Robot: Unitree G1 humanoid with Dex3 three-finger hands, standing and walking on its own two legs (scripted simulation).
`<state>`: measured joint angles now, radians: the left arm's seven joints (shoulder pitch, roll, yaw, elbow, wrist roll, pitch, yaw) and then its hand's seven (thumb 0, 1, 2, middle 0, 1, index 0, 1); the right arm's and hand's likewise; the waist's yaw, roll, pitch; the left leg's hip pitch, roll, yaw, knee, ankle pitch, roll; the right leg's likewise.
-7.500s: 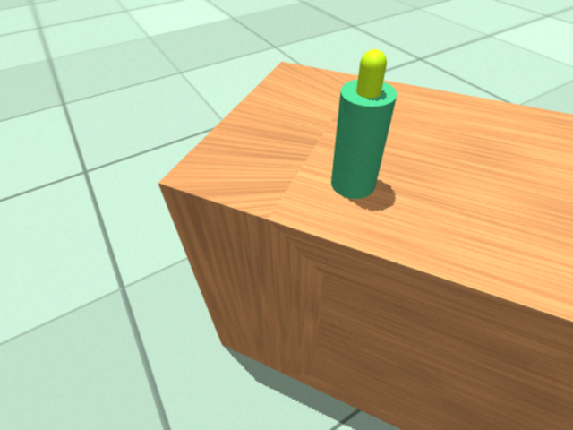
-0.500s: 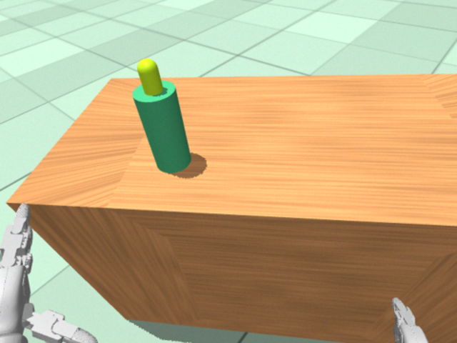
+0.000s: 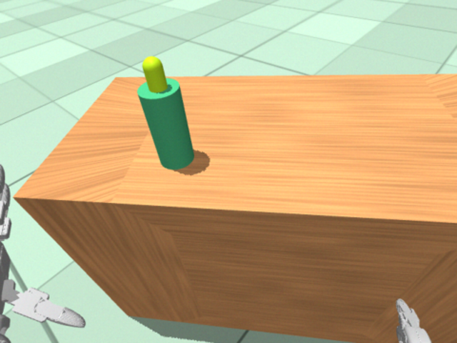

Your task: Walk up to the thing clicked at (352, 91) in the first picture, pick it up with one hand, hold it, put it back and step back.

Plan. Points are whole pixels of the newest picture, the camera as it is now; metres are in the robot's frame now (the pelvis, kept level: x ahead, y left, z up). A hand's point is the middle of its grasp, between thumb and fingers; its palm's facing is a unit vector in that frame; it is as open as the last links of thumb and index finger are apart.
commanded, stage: rise first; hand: left
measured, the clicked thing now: (165, 114) +0.53 +0.18 +0.15
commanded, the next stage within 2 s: go down in 0.36 s
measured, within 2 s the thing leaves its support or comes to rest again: neither
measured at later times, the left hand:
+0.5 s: hand (33, 241) +0.20 +0.26 +0.20, palm faces +0.42 -0.78 -0.46, open 17.7 cm
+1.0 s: hand (36, 190) +0.28 +0.30 +0.20, palm faces +0.33 -0.89 -0.33, open 17.5 cm
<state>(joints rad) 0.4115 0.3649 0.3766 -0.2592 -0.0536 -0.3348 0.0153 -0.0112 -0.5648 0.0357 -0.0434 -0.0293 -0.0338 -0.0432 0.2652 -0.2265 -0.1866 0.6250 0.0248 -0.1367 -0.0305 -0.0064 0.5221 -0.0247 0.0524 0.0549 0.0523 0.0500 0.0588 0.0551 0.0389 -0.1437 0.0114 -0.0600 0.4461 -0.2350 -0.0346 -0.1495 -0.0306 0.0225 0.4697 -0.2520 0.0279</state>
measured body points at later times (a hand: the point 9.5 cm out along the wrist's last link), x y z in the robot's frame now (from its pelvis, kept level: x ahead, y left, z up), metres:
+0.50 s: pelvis +0.00 +0.00 +0.00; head -0.01 -0.02 +0.45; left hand +0.17 +0.30 +0.22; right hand +0.16 -0.27 -0.08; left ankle +0.01 +0.15 -0.74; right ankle +0.01 -0.14 -0.74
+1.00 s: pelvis +0.00 +0.00 -0.01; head -0.01 -0.01 +0.44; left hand +0.25 +0.35 +0.22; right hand +0.17 -0.25 -0.09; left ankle +0.01 +0.15 -0.74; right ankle +0.01 -0.14 -0.74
